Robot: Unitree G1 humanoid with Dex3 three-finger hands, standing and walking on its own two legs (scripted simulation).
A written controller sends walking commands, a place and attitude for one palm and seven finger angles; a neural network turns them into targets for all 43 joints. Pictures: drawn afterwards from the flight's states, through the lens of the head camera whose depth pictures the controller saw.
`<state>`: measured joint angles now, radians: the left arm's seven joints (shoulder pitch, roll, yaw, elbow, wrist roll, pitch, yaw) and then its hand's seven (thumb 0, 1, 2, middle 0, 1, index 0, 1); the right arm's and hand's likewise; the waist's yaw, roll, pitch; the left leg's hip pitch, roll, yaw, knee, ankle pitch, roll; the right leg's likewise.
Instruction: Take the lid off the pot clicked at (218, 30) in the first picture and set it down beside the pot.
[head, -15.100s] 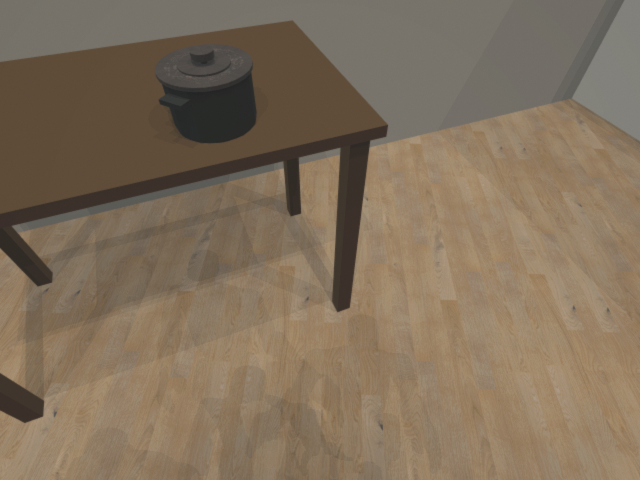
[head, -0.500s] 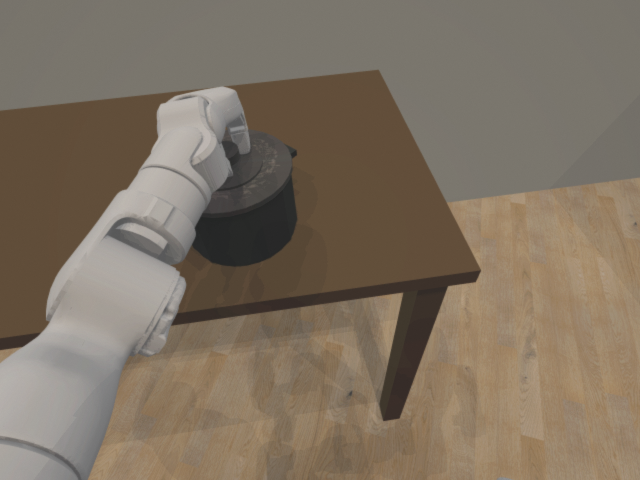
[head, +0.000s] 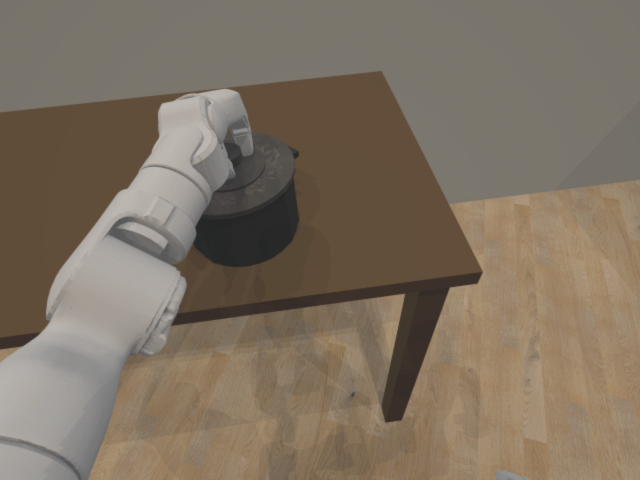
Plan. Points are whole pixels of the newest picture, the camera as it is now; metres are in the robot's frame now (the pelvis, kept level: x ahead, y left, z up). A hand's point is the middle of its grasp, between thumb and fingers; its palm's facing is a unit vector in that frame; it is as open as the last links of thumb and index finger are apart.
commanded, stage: lift the lid straight up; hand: left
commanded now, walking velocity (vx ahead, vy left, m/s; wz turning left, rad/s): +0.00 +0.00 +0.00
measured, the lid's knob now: (225, 156) +0.50 +0.11 +0.16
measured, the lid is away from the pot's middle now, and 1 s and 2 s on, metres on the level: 0.00 0.01 0.02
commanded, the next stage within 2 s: move the lid sideways beside the pot in 1.76 s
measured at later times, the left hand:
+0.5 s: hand (207, 137) +0.46 +0.12 +0.21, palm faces -0.33 -0.14 -0.93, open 7.4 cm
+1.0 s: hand (204, 98) +0.48 +0.11 +0.26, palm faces -0.27 -0.15 -0.95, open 7.4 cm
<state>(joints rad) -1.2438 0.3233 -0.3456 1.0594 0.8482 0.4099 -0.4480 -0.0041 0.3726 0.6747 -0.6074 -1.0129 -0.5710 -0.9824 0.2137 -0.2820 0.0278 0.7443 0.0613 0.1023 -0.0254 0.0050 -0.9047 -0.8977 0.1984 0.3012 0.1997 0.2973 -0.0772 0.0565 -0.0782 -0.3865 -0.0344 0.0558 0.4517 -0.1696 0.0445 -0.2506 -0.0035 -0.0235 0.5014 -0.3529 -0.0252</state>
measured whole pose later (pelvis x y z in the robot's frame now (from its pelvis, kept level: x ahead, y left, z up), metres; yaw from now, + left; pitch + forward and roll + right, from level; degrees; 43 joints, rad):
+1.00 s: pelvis +0.00 +0.00 +0.00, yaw +0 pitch +7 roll +1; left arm -1.43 0.37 -0.29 1.12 0.89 0.42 -0.51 -0.02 0.36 0.68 -0.64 -1.00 -0.58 -0.97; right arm 0.26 -0.29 0.02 0.77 0.06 0.00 -0.02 0.01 -0.90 -0.90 0.20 0.30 0.20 0.30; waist -0.09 0.06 -0.09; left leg -0.40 -0.04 0.06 0.44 -0.16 0.05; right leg -0.27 -0.01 -0.01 0.50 -0.34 -0.02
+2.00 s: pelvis +0.00 +0.01 +0.00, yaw -1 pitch +7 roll +1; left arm -1.55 0.40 -0.25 1.15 0.97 0.47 -0.53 -0.03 0.35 0.68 -0.65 -1.00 -0.59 -0.97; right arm 0.23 -0.29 0.04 0.76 0.06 0.02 -0.02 0.01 -0.90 -0.90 0.20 0.30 0.20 0.30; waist -0.09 0.06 -0.11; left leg -0.41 -0.04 0.07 0.44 -0.16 0.05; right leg -0.29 -0.01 0.00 0.50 -0.34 -0.01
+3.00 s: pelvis -0.02 +0.02 +0.00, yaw +0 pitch +6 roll +0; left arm -1.45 0.65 -0.26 1.03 0.98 0.35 -0.61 -0.03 0.35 0.68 -0.65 -1.01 -0.58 -0.97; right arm 0.23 -0.29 0.03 0.70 0.09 0.09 -0.03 0.01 -0.90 -0.90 0.20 0.30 0.20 0.30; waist -0.08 0.05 -0.06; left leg -0.44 -0.04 0.04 0.48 -0.15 0.07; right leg -0.28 -0.01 -0.03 0.49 -0.32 0.00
